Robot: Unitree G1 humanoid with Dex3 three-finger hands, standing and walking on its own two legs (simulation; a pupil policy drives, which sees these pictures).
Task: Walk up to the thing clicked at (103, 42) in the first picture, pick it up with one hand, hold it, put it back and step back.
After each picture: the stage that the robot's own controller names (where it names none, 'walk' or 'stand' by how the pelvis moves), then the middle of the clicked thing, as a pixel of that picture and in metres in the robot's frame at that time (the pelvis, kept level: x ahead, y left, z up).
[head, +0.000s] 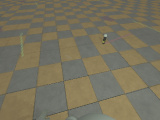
stand; (104, 39) +1.93 -0.30 -0.66
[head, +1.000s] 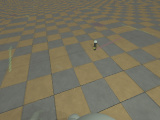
walk; (95, 45) +1.80 +0.04 -0.64
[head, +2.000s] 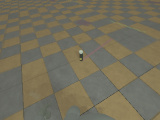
walk; (81, 55) +1.18 +0.25 -0.65
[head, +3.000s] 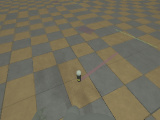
walk; (78, 76) +0.71 +0.21 -0.64
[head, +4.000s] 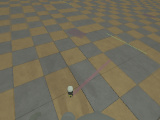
walk; (70, 91) +0.46 +0.19 -0.64
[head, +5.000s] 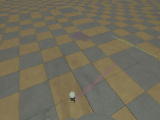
stand; (72, 97) +0.40 +0.20 -0.65
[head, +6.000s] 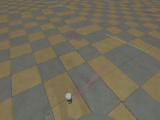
stand; (69, 98) +0.37 +0.23 -0.65
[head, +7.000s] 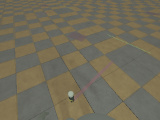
stand; (71, 96) +0.41 +0.22 -0.66
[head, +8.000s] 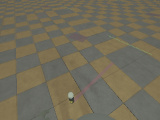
stand; (71, 98) +0.40 +0.22 -0.66
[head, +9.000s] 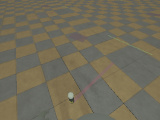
go down; (71, 98) +0.39 +0.22 -0.66
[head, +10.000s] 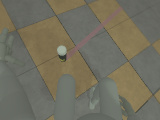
go down; (62, 55) +0.50 +0.21 -0.29
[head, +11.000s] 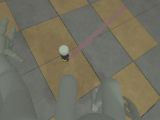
approach; (64, 55) +0.50 +0.21 -0.27
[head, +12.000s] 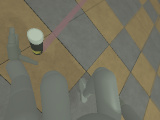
close in; (36, 44) +0.49 +0.26 -0.17
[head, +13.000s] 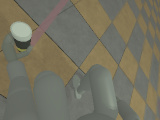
close; (22, 41) +0.48 +0.27 -0.17
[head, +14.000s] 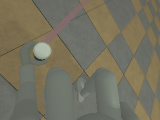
lift; (40, 54) +0.39 +0.25 -0.16
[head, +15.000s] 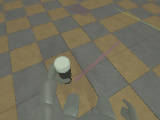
lift; (65, 72) +0.32 +0.17 +0.04
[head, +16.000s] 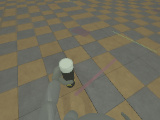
hold; (68, 75) +0.31 +0.15 +0.06
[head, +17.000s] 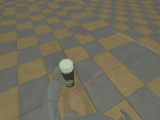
hold; (68, 75) +0.32 +0.16 +0.05
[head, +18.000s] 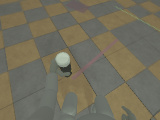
crouch; (65, 67) +0.38 +0.17 +0.00
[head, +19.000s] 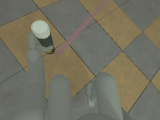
lower; (46, 41) +0.51 +0.23 -0.04
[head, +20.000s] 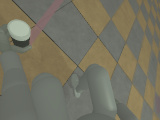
lower; (21, 40) +0.49 +0.26 -0.16
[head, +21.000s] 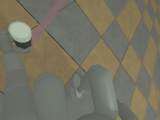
lower; (23, 41) +0.47 +0.27 -0.17
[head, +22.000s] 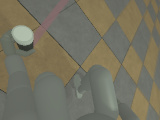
lower; (25, 44) +0.46 +0.26 -0.17
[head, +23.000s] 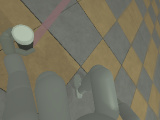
lower; (25, 43) +0.46 +0.27 -0.17
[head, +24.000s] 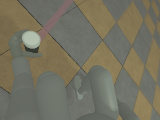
open; (32, 47) +0.46 +0.24 -0.18
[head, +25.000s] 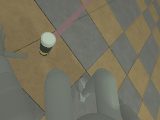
stand; (46, 46) +0.47 +0.23 -0.19
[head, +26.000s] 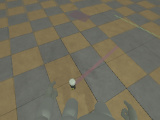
stand; (72, 84) +0.42 +0.17 -0.53
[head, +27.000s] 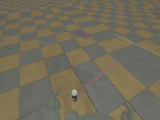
stand; (74, 95) +0.42 +0.16 -0.60
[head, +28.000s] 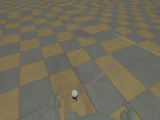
stand; (74, 96) +0.41 +0.15 -0.60
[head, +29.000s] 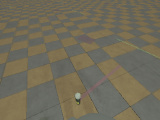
stand; (78, 99) +0.43 +0.15 -0.65
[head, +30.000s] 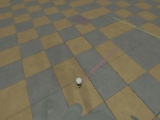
walk; (79, 83) +0.47 +0.13 -0.63
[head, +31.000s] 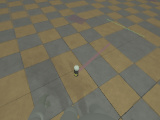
walk; (76, 71) +0.69 +0.16 -0.63
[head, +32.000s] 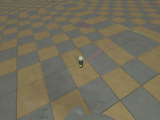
stand; (80, 62) +1.01 +0.25 -0.64
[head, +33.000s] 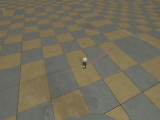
stand; (84, 63) +1.04 +0.14 -0.65
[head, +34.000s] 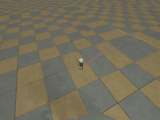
stand; (81, 64) +1.04 +0.19 -0.66
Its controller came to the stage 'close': yes
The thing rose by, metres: 0.71
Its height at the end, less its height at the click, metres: +0.00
